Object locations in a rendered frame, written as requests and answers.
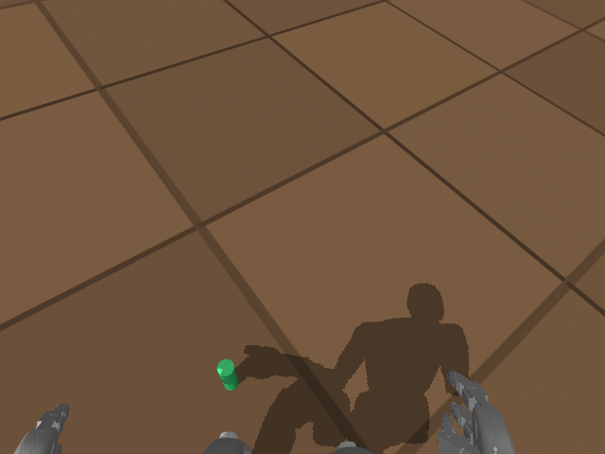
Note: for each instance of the left robot hand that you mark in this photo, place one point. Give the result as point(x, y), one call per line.
point(43, 439)

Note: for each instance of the right robot hand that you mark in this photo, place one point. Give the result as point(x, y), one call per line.
point(485, 431)

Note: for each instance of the can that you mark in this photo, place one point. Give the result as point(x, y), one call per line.
point(227, 374)

